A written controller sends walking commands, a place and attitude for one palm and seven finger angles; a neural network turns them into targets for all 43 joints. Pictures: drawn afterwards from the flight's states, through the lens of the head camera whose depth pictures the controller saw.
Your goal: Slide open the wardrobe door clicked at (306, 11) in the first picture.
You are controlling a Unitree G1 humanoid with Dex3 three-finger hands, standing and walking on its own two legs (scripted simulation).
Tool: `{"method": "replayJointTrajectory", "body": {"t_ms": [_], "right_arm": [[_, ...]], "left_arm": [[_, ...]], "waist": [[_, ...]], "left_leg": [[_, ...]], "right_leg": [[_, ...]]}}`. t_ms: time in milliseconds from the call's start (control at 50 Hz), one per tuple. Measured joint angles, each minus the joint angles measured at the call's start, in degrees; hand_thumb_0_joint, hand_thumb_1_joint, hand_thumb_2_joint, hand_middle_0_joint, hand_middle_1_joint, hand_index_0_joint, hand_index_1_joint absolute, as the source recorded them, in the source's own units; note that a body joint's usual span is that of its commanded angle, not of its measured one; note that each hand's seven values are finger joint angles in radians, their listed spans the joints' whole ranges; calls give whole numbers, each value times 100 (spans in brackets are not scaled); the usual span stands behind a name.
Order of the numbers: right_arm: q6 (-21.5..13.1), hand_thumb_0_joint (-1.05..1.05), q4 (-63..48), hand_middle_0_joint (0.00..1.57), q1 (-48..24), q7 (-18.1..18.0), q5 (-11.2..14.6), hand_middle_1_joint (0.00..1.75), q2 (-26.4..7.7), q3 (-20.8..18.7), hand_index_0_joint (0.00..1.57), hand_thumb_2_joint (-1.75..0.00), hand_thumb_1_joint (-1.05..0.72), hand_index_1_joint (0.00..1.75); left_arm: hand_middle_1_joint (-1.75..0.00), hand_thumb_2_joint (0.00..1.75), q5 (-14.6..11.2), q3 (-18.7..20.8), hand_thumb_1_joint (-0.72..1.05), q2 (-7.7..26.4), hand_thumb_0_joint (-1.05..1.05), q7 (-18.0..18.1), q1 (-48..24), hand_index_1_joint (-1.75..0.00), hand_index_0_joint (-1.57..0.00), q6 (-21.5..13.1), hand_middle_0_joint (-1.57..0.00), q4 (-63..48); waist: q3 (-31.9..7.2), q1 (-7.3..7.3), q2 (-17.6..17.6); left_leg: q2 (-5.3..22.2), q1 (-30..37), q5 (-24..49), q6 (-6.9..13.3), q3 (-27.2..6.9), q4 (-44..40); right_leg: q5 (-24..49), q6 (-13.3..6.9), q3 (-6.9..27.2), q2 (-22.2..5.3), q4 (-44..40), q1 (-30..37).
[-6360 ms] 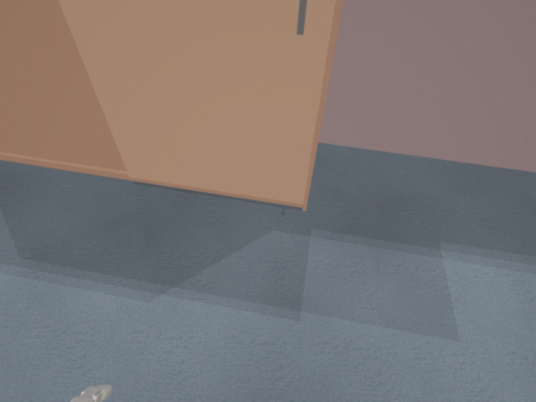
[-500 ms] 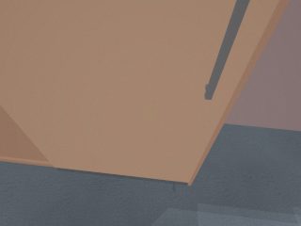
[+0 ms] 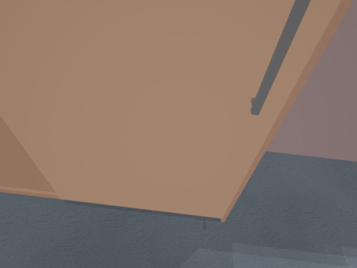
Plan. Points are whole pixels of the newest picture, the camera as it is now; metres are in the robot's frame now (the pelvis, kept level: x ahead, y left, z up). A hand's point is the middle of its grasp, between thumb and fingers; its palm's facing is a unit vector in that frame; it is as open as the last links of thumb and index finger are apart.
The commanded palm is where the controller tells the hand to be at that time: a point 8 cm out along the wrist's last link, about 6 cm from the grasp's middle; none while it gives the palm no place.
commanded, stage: come to a stop and stand still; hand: right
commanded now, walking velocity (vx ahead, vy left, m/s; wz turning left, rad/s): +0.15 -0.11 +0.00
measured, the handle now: (274, 56) +0.51 -0.17 +0.26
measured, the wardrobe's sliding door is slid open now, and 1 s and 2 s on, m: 0.00 0.00 0.00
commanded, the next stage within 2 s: look again from close up in 1.08 s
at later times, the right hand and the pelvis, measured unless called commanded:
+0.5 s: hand out of the picture -0.01 -0.17 -0.16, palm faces +0.03 +0.98 -0.20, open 7.4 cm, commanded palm none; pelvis -0.01 +0.00 +0.01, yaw +0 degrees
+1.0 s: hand out of the picture +0.00 -0.20 -0.16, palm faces +0.01 +0.98 -0.19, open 7.4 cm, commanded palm none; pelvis +0.00 -0.03 +0.02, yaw +1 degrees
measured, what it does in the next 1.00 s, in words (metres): steps on the spot: right foot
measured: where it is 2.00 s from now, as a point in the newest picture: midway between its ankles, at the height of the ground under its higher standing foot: outside the picture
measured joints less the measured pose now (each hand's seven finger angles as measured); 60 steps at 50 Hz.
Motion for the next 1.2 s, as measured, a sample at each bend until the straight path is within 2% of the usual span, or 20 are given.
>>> {"method": "replayJointTrajectory", "body": {"t_ms": [40, 80, 140, 200, 240, 280, 300, 340, 420, 500, 560, 720, 1200], "right_arm": [[33, 0, -43, 20, 28, 31, -7, 30, -19, 3, 20, -90, -90, 30], [87, 0, -91, 20, 39, 57, -2, 30, -76, -14, 20, -90, -90, 30], [210, 0, -104, 20, -34, 71, 27, 30, -187, -64, 20, -90, -90, 30], [237, 0, -112, 20, -65, 83, 28, 30, -234, -60, 20, -90, -90, 30], [208, 0, -124, 20, -72, 104, 44, 30, -233, -59, 20, -90, -90, 30], [150, 0, -142, 20, -38, 119, 55, 30, -216, -45, 20, -90, -90, 30], [119, 0, -131, 20, -24, 113, 52, 30, -187, -37, 20, -90, -90, 30], [83, 0, -70, 20, 42, 106, 65, 30, -105, 1, 20, -90, -90, 30], [66, 0, 75, 20, 242, 75, 97, 30, 11, 44, 20, -90, -90, 30], [35, 0, 227, 20, 278, 87, 114, 30, 66, 91, 20, -90, -90, 30], [29, 0, 344, 20, 201, 98, 128, 30, 85, 111, 20, -90, -90, 30], [15, 1, 522, 20, 102, 85, 122, 30, 79, 149, 20, -90, -91, 30], [-8, 0, 658, 20, -140, 66, 118, 30, -31, 156, 20, -90, -90, 30]], "left_arm": [[-30, 90, 9, -6, 91, 27, 1, -36, 194, -30, -20, 14, -20, -2], [-30, 90, 30, -40, 91, 36, 1, -63, 412, -30, -20, -33, -20, -3], [-30, 90, 102, -123, 91, -3, 1, -38, 680, -30, -19, -134, -20, 20], [-30, 90, 110, -187, 91, -42, 1, 8, 917, -30, -20, -180, -20, 82], [-30, 90, 104, -236, 91, -71, 1, 28, 1020, -30, -20, -165, -20, 176], [-30, 90, 90, -285, 91, -108, 1, 44, 1091, -30, -20, -151, -20, 276], [-30, 90, 76, -298, 91, -123, 1, 50, 1092, -30, -20, -141, -20, 326], [-30, 90, 53, -304, 91, -151, 1, 51, 1070, -30, -20, -91, -20, 417], [-30, 90, 34, -312, 91, -257, 1, 31, 1030, -30, -20, -91, -20, 527], [-30, 90, 5, -355, 91, -354, 1, 72, 986, -30, -20, -278, -20, 571], [-30, 90, -3, -410, 91, -446, 1, 119, 875, -30, -20, -342, -20, 677], [-30, 90, -22, -462, 92, -479, 2, 180, 664, -30, -20, -406, -20, 844], [-30, 90, -36, -469, 92, -349, 1, 176, 375, -30, -20, -448, -20, 1016]], "waist": [[-120, 20, 79], [-245, 43, 163], [-299, 80, 328], [-352, 136, 331], [-364, 148, 311], [-375, 119, 305], [-357, 93, 278], [-336, 98, 189], [-425, 105, 164], [-400, 96, 189], [-301, 24, 312], [-223, -31, 381], [-85, -4, 340]], "left_leg": [[31, 15, 63, -2, 8, -66], [52, -26, 75, -4, 30, -60], [62, -190, -374, 27, -93, 218], [-56, -469, -773, 89, -216, 797], [-93, -460, -701, 105, -187, 760], [-115, -205, -468, 110, -170, 121], [-135, -144, -115, 147, -181, -121], [-170, -104, 275, 215, -144, -261], [-235, 53, 450, 243, -110, -712], [-313, 43, 516, 200, -100, -818], [-279, 115, 562, 155, -167, -921], [-213, 231, 645, 54, -239, -1117], [-74, 391, 623, -94, -334, -1263]], "right_leg": [[-39, -7, -112, 64, -249, 226], [35, -45, -208, 108, -858, 583], [661, -326, -279, 191, -1155, 631], [779, -439, -329, 215, -1331, 627], [869, -440, -340, 238, -1470, 644], [919, -413, -368, 266, -1517, 627], [892, -389, -379, 258, -1478, 597], [604, -296, -301, 246, -1368, 559], [360, -177, -37, 158, -1063, 524], [866, -115, 139, -3, -1845, 911], [901, -52, 75, 28, -1917, 985], [917, -143, 3, 101, -2097, 1108], [921, -276, -87, 248, -2337, 1326]]}}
